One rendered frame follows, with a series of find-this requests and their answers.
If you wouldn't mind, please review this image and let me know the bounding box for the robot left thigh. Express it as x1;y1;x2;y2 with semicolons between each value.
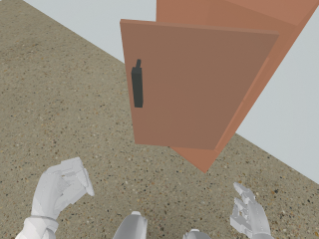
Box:
113;214;148;239

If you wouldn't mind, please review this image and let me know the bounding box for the robot left hand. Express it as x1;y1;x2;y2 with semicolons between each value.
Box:
31;157;95;220

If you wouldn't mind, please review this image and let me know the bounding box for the handle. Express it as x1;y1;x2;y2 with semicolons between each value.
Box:
131;59;144;108

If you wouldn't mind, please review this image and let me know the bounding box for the left robot forearm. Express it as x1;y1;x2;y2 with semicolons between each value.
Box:
15;215;59;239

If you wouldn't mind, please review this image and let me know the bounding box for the cupboard door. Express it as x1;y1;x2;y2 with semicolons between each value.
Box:
120;19;280;150

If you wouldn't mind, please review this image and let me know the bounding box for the robot right hand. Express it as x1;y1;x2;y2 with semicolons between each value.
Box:
229;181;271;239

